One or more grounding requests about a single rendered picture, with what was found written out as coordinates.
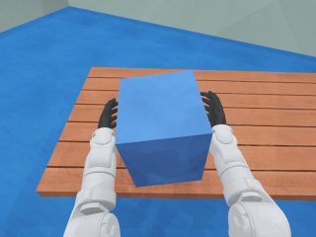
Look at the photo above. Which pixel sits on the robot left forearm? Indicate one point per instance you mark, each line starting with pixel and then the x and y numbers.
pixel 98 182

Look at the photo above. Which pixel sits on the left robot hand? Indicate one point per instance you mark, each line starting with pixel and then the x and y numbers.
pixel 106 117

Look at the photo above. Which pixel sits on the table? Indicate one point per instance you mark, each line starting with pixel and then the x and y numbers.
pixel 272 116

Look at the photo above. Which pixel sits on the carton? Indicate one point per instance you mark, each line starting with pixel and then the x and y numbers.
pixel 163 132

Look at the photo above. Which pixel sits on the robot left upper arm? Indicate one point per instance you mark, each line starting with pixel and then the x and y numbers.
pixel 102 224

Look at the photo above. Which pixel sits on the robot right upper arm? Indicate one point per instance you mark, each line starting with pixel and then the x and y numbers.
pixel 257 219

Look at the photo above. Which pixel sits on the right robot hand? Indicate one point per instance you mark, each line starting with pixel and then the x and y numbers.
pixel 216 114

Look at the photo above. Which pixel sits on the robot right forearm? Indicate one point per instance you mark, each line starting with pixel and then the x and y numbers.
pixel 233 171

